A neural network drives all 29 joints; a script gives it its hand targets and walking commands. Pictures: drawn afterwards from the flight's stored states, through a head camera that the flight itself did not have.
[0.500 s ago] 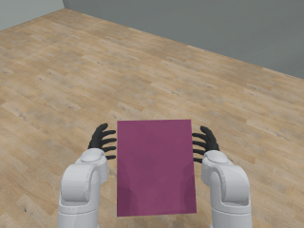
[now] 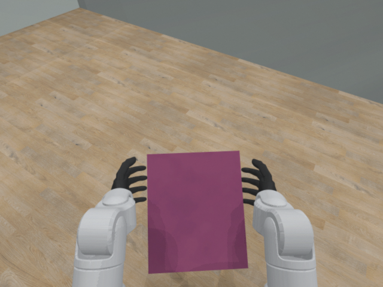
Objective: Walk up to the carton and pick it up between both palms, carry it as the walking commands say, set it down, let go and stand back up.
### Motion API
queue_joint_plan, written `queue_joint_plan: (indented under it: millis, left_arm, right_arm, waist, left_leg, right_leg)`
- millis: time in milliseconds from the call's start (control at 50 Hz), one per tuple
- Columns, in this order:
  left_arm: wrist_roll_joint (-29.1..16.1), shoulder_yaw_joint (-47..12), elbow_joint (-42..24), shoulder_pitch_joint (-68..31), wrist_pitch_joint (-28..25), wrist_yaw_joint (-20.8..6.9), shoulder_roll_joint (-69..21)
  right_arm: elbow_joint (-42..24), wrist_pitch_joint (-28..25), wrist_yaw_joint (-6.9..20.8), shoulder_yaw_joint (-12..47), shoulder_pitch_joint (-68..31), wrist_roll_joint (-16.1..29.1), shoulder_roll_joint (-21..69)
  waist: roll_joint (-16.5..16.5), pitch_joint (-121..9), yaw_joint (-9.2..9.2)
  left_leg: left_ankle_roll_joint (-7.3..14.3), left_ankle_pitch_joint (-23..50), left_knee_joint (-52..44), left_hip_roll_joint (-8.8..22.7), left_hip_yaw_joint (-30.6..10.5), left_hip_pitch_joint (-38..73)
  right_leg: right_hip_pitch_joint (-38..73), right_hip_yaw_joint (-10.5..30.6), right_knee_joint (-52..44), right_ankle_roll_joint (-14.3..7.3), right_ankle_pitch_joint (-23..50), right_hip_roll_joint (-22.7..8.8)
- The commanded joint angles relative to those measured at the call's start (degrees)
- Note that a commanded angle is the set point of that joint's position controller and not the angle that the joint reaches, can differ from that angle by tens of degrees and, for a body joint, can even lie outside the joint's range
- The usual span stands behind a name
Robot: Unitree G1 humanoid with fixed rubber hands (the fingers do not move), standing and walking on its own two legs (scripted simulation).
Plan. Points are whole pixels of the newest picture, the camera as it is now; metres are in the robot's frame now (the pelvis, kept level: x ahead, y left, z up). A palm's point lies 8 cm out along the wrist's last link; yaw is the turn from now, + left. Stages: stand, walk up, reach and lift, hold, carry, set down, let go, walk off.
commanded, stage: carry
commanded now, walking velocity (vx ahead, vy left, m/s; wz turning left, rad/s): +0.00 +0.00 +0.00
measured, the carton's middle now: (194, 203) +0.32 -0.01 -0.02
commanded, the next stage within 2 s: none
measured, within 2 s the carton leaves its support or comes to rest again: neither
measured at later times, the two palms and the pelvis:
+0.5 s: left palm (125, 158) +0.37 +0.14 +0.07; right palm (246, 158) +0.38 -0.12 +0.07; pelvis +0.11 +0.01 -0.02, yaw +2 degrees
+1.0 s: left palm (118, 138) +0.41 +0.16 +0.09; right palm (238, 138) +0.41 -0.10 +0.09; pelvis +0.14 +0.02 -0.01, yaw +2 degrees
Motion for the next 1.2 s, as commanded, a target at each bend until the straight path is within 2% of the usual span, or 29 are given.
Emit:
queue_joint_plan:
  millis: [0, 60, 100, 120, 160, 180, 200, 220, 240, 260, 280, 320, 340, 380, 400, 420, 440, 460, 480, 500, 520, 560, 580, 600, 640, 680, 740, 900, 1180]
  left_arm:
    - [-19.7, -29.5, -11.1, -19.8, -2.6, -13.0, -57.0]
    - [-20.0, -30.0, -12.2, -18.6, -2.8, -13.0, -56.1]
    - [-19.9, -30.3, -12.4, -17.4, -2.9, -12.9, -55.3]
    - [-19.7, -30.4, -12.5, -16.8, -2.9, -12.9, -55.1]
    - [-19.5, -30.7, -12.6, -15.2, -2.9, -12.6, -55.0]
    - [-19.5, -30.7, -13.1, -14.8, -3.0, -12.4, -54.7]
    - [-19.8, -30.2, -13.2, -14.0, -3.1, -12.2, -53.7]
    - [-20.2, -29.9, -12.9, -13.8, -3.1, -12.1, -52.1]
    - [-20.2, -30.6, -12.4, -14.5, -2.8, -11.9, -51.1]
    - [-20.0, -31.4, -11.7, -16.4, -2.3, -12.5, -51.3]
    - [-18.7, -30.6, -9.8, -15.8, -2.5, -12.5, -52.0]
    - [-18.5, -30.3, -11.5, -15.6, -2.8, -12.2, -53.2]
    - [-18.8, -30.4, -12.1, -16.3, -2.8, -12.0, -53.1]
    - [-19.1, -31.0, -11.8, -17.2, -2.7, -11.8, -53.9]
    - [-19.2, -31.2, -12.3, -18.4, -2.7, -12.0, -54.4]
    - [-18.6, -30.5, -11.1, -17.9, -2.6, -12.0, -54.3]
    - [-17.9, -29.2, -9.7, -17.2, -2.9, -12.0, -54.0]
    - [-18.0, -29.4, -8.9, -16.3, -3.1, -12.2, -55.0]
    - [-18.3, -29.8, -9.4, -17.6, -3.5, -12.5, -56.3]
    - [-18.4, -29.8, -9.8, -17.8, -3.9, -12.6, -57.8]
    - [-18.4, -29.9, -10.4, -18.8, -4.2, -12.6, -58.9]
    - [-19.0, -30.5, -11.6, -19.9, -4.2, -12.4, -58.8]
    - [-19.4, -31.7, -12.0, -20.3, -4.0, -12.7, -58.8]
    - [-19.4, -32.1, -12.1, -22.6, -3.9, -13.0, -58.3]
    - [-19.2, -31.5, -10.6, -22.0, -3.7, -13.2, -57.9]
    - [-18.9, -31.2, -9.6, -21.5, -3.3, -13.1, -57.5]
    - [-18.4, -30.4, -7.4, -20.5, -2.3, -12.8, -56.6]
    - [-17.5, -28.1, -2.9, -22.7, -0.7, -12.8, -57.0]
    - [-17.8, -27.3, -1.5, -26.0, -0.6, -13.3, -59.9]
  right_arm:
    - [-10.6, -4.3, 13.1, 29.8, -20.6, 19.5, 58.5]
    - [-11.2, -4.6, 13.0, 30.0, -18.6, 19.1, 58.0]
    - [-11.6, -4.8, 12.9, 30.1, -17.5, 18.9, 57.2]
    - [-12.0, -4.8, 12.9, 30.2, -17.1, 18.9, 56.7]
    - [-12.9, -4.8, 12.9, 30.8, -16.8, 19.0, 56.0]
    - [-12.6, -4.8, 13.0, 31.0, -15.9, 19.4, 55.9]
    - [-12.4, -4.8, 13.0, 30.7, -15.4, 19.5, 55.2]
    - [-12.3, -4.9, 12.9, 30.1, -14.9, 19.2, 53.7]
    - [-11.5, -4.8, 12.6, 28.9, -14.1, 18.6, 51.7]
    - [-9.4, -4.6, 12.5, 28.0, -12.8, 17.1, 52.6]
    - [-10.0, -4.6, 12.7, 27.4, -12.9, 16.5, 53.0]
    - [-12.9, -4.9, 12.9, 28.2, -15.3, 17.6, 53.5]
    - [-13.2, -4.9, 12.8, 28.5, -16.5, 17.6, 53.7]
    - [-12.5, -4.6, 13.0, 28.1, -16.0, 17.2, 53.4]
    - [-12.4, -4.6, 13.2, 28.2, -16.2, 17.0, 53.3]
    - [-12.4, -4.4, 13.3, 28.7, -16.9, 17.0, 53.0]
    - [-12.8, -4.2, 13.5, 29.6, -19.1, 18.2, 52.0]
    - [-12.2, -4.2, 13.6, 30.1, -19.3, 18.8, 52.8]
    - [-11.8, -4.6, 13.8, 30.5, -19.5, 19.2, 54.5]
    - [-12.4, -5.0, 14.0, 30.9, -20.3, 19.8, 55.8]
    - [-13.0, -5.3, 14.2, 31.2, -20.9, 20.2, 57.3]
    - [-12.7, -5.5, 14.1, 31.3, -20.9, 20.1, 58.7]
    - [-11.7, -5.6, 14.1, 30.5, -19.8, 19.4, 58.3]
    - [-10.7, -5.7, 14.2, 30.0, -19.9, 18.7, 58.7]
    - [-11.4, -5.6, 14.1, 30.2, -21.0, 18.5, 57.4]
    - [-11.0, -5.2, 13.9, 29.8, -20.7, 18.1, 56.9]
    - [-9.7, -4.1, 13.7, 28.8, -19.9, 17.5, 55.7]
    - [-6.5, -2.2, 13.8, 27.2, -22.6, 17.3, 56.1]
    - [-5.7, -2.2, 14.3, 27.3, -26.6, 18.0, 59.2]
  waist:
    - [-1.2, -22.2, 0.82]
    - [0.6, -20.2, 0.95]
    - [-0.2, -19.0, 1.26]
    - [-1.8, -18.5, 1.51]
    - [-8.4, -16.9, 1.92]
    - [-9.0, -17.8, 1.28]
    - [-5.7, -20.2, 0.07]
    - [-2.0, -21.6, -0.94]
    - [9.0, -18.6, -1.63]
    - [14.1, -14.5, -1.01]
    - [10.7, -13.2, -0.88]
    - [9.3, -11.9, -0.65]
    - [11.2, -11.9, -0.19]
    - [11.3, -15.7, 0.48]
    - [9.6, -18.4, 0.61]
    - [1.1, -21.6, 0.9]
    - [-10.7, -23.8, 1.49]
    - [-13.0, -23.1, 1.53]
    - [-8.8, -22.8, 1.15]
    - [-6.2, -22.6, 1.1]
    - [-5.3, -22.4, 0.46]
    - [-2.8, -21.5, -0.31]
    - [3.4, -20.0, -0.1]
    - [6.8, -19.2, 0.4]
    - [4.8, -20.1, 0.26]
    - [4.3, -20.5, 0.14]
    - [3.8, -20.4, 0.09]
    - [2.7, -18.2, 0.18]
    - [1.8, -17.7, 0.3]
  left_leg:
    - [0.4, 26.1, -0.2, -2.8, 4.7, 4.3]
    - [0.7, 32.9, -1.1, -3.6, 6.3, 8.5]
    - [0.7, 33.9, 0.5, -4.9, 7.8, 7.3]
    - [0.8, 28.4, 1.4, -6.1, 8.5, 3.5]
    - [1.3, -3.8, -1.0, -10.0, 9.5, -12.4]
    - [1.5, -8.6, -6.4, -10.1, 8.6, -13.9]
    - [2.1, 3.6, -15.2, -8.3, 6.5, -2.7]
    - [2.6, 26.8, -16.9, -4.7, 3.5, 15.3]
    - [4.8, 57.1, -12.3, 2.6, -3.1, 32.6]
    - [9.4, 85.6, -2.7, 10.5, -11.0, 39.3]
    - [10.2, 84.1, -1.5, 13.5, -11.2, 40.1]
    - [8.8, 66.1, -3.1, 11.5, -5.6, 32.3]
    - [7.5, 61.4, -3.3, 9.0, -2.5, 25.5]
    - [4.7, 53.4, 1.0, 6.4, 2.3, 12.5]
    - [3.5, 43.5, 4.8, 5.1, 1.5, 6.2]
    - [1.4, 25.2, 11.8, 2.1, 1.3, -1.7]
    - [-0.3, 3.1, 20.9, -2.6, -0.2, -7.4]
    - [0.2, -19.2, 23.3, -4.4, -3.6, -13.1]
    - [0.9, -21.8, 19.4, -2.8, -6.4, -13.2]
    - [1.4, -21.3, 12.4, -1.7, -6.3, -10.8]
    - [1.5, -14.7, 4.2, -1.6, -4.4, -5.5]
    - [2.2, 4.3, -7.1, 0.6, -3.4, 6.2]
    - [3.3, 19.6, -5.9, 4.8, -7.6, 7.7]
    - [4.1, 29.5, -2.5, 7.1, -7.7, 6.8]
    - [3.5, 35.9, -1.0, 7.6, -6.4, 8.5]
    - [3.0, 34.8, -0.1, 6.4, -5.6, 8.1]
    - [2.8, 35.3, 0.4, 6.1, -5.4, 7.9]
    - [2.2, 31.4, 0.0, 5.5, -5.5, 5.4]
    - [2.6, 18.0, -1.8, 4.8, -6.4, 2.9]
  right_leg:
    - [17.1, 4.4, 2.0, 0.7, 71.2, -8.0]
    - [14.0, 0.5, -2.1, 1.7, 61.5, -4.2]
    - [16.2, -0.8, -4.9, 2.0, 62.6, -2.8]
    - [19.8, -0.2, -5.6, 1.7, 66.9, -2.9]
    - [32.0, 5.3, -1.5, -0.7, 86.7, -6.5]
    - [34.0, 6.0, 4.6, -1.9, 94.1, -8.2]
    - [25.7, 3.1, 9.8, -1.6, 86.5, -7.7]
    - [9.3, 0.4, 14.2, 0.1, 65.5, -5.7]
    - [-13.8, -1.5, 20.8, 1.1, 16.2, -1.1]
    - [-28.5, 1.2, 20.8, 1.2, -14.0, 3.5]
    - [-31.4, 3.4, 14.8, 1.0, -15.5, 1.0]
    - [-26.1, 1.5, 3.2, 2.6, -7.5, -1.3]
    - [-18.8, -0.5, -1.3, 3.0, -1.3, 0.0]
    - [1.3, -3.3, -9.5, 1.8, 18.7, 0.1]
    - [9.7, -1.0, -9.0, 0.2, 26.9, -2.2]
    - [18.2, 7.9, -4.9, -3.5, 54.8, -10.0]
    - [22.4, 17.9, -4.1, -10.3, 70.2, -18.0]
    - [23.6, 22.1, -5.3, -12.6, 76.0, -20.9]
    - [21.6, 20.2, -5.7, -11.7, 67.9, -21.0]
    - [18.7, 17.7, -6.7, -9.6, 55.6, -19.8]
    - [14.2, 14.0, -7.3, -6.5, 44.7, -17.4]
    - [5.9, 6.8, -6.0, -0.9, 28.2, -12.2]
    - [3.3, 3.5, -4.0, 0.7, 20.1, -8.6]
    - [3.7, 2.7, -5.2, 1.5, 13.2, -7.5]
    - [5.0, 2.8, -4.4, 1.4, 19.5, -7.9]
    - [6.9, 3.4, -2.9, 0.8, 28.6, -8.9]
    - [7.5, 3.4, -1.9, 0.7, 32.0, -9.1]
    - [8.1, 3.7, -2.0, 0.8, 32.3, -9.0]
    - [8.0, 5.2, -4.3, 0.8, 25.9, -9.8]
